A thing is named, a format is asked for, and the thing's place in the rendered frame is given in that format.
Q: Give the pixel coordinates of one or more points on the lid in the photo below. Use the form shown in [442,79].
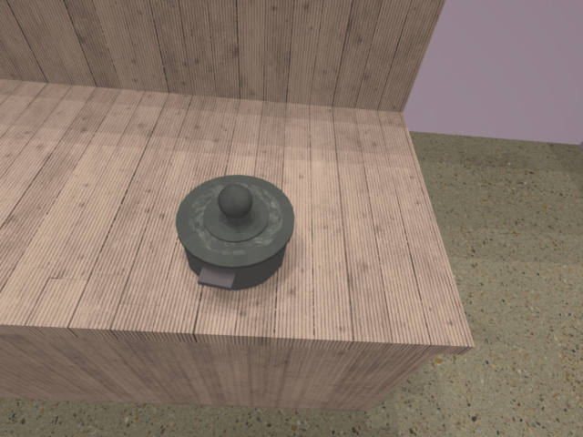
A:
[235,243]

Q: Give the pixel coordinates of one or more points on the table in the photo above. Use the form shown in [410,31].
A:
[112,111]

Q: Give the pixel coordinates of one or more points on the knob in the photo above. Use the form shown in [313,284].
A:
[235,201]

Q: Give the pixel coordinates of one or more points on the pot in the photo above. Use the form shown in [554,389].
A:
[234,279]

